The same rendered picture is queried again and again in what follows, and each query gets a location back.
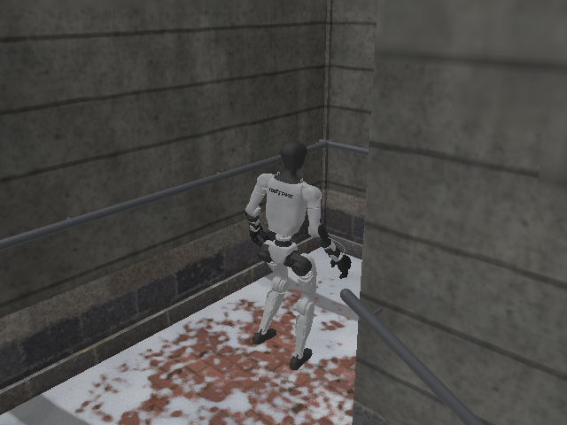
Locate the robot right upper arm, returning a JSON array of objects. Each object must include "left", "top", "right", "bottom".
[{"left": 302, "top": 183, "right": 322, "bottom": 237}]

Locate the left robot hand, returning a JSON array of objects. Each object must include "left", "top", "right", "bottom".
[{"left": 249, "top": 226, "right": 270, "bottom": 247}]

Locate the right robot hand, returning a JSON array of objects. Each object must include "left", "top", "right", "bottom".
[{"left": 330, "top": 255, "right": 352, "bottom": 279}]

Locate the right robot thigh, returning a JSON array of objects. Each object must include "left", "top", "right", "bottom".
[{"left": 290, "top": 252, "right": 317, "bottom": 316}]

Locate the robot right shin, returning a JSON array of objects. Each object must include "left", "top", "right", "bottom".
[{"left": 294, "top": 302, "right": 315, "bottom": 359}]

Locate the robot left upper arm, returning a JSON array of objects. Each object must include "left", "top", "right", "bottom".
[{"left": 245, "top": 174, "right": 275, "bottom": 217}]

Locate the robot left forearm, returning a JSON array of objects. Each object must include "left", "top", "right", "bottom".
[{"left": 245, "top": 212, "right": 260, "bottom": 232}]

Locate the robot right forearm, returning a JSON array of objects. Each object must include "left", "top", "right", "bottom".
[{"left": 316, "top": 224, "right": 343, "bottom": 262}]

